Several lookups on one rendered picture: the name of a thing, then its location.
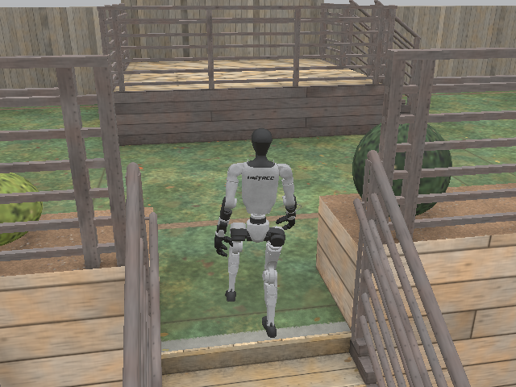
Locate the left robot hand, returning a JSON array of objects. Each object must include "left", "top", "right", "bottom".
[{"left": 214, "top": 235, "right": 233, "bottom": 257}]

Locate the left robot forearm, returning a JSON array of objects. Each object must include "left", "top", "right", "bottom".
[{"left": 215, "top": 197, "right": 232, "bottom": 237}]

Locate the right robot thigh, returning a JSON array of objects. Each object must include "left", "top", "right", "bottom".
[{"left": 262, "top": 226, "right": 285, "bottom": 285}]

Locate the right robot forearm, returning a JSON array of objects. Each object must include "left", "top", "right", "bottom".
[{"left": 285, "top": 195, "right": 297, "bottom": 220}]

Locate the right robot hand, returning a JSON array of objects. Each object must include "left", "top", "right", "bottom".
[{"left": 276, "top": 215, "right": 295, "bottom": 230}]

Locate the robot right upper arm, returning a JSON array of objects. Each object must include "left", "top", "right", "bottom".
[{"left": 277, "top": 164, "right": 295, "bottom": 206}]

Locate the robot head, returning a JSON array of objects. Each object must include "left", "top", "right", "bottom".
[{"left": 247, "top": 128, "right": 275, "bottom": 168}]

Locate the robot left upper arm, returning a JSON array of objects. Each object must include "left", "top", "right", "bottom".
[{"left": 224, "top": 163, "right": 244, "bottom": 209}]

